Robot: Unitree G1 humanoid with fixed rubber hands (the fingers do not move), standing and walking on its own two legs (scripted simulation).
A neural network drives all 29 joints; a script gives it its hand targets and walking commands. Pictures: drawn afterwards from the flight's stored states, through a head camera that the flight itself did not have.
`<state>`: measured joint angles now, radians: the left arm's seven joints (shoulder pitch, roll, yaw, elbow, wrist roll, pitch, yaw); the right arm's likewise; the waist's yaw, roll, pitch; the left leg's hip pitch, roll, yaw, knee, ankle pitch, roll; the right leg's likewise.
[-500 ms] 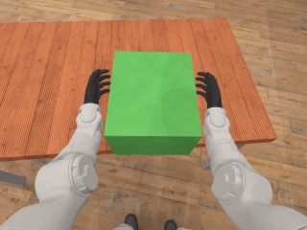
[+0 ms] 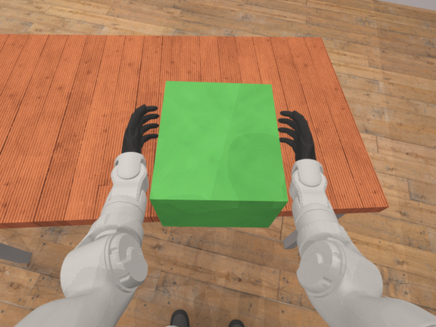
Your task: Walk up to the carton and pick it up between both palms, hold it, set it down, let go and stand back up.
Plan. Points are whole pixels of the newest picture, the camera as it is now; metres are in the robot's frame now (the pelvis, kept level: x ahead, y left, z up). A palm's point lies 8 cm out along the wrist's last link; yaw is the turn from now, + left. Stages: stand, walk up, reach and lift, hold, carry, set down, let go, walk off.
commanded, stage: reach and lift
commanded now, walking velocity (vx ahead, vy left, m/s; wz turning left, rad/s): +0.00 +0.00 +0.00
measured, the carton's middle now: (217, 154) +0.45 +0.01 -0.04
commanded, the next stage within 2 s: none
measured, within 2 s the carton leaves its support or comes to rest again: leaves its support in 1.16 s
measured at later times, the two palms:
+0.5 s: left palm (134, 147) +0.42 +0.17 +0.02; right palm (302, 156) +0.41 -0.15 +0.02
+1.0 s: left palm (133, 152) +0.41 +0.17 +0.02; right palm (304, 159) +0.40 -0.15 +0.03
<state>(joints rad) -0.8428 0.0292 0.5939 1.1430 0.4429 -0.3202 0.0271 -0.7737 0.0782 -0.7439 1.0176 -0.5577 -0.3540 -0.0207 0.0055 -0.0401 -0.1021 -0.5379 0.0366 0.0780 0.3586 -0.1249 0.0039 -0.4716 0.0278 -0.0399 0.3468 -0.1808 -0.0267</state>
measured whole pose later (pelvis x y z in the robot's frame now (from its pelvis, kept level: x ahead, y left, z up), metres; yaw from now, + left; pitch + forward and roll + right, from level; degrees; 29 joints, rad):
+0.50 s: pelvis +0.00 +0.00 +0.00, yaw +0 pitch +19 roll -1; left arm -0.84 0.02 0.57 1.13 0.44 -0.31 0.04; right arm -0.76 0.07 -0.76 1.04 -0.55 -0.38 -0.02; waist 0.00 -0.04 -0.12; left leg -0.56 0.04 0.08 0.36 -0.12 0.01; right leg -0.49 0.02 -0.06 0.34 -0.17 -0.03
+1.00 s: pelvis -0.01 +0.00 +0.00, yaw +0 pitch +18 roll -1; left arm -0.82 0.04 0.52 1.18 0.37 -0.35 0.07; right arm -0.76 0.04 -0.67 1.11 -0.48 -0.42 -0.06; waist 0.00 -0.03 -0.13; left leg -0.56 0.05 0.09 0.36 -0.11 0.01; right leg -0.48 0.03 -0.07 0.32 -0.15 -0.03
